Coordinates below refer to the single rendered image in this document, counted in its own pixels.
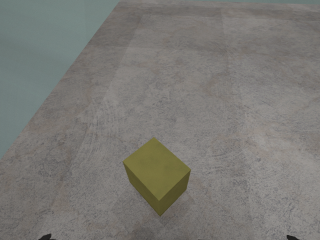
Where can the carton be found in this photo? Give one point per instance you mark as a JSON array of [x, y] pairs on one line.
[[157, 174]]

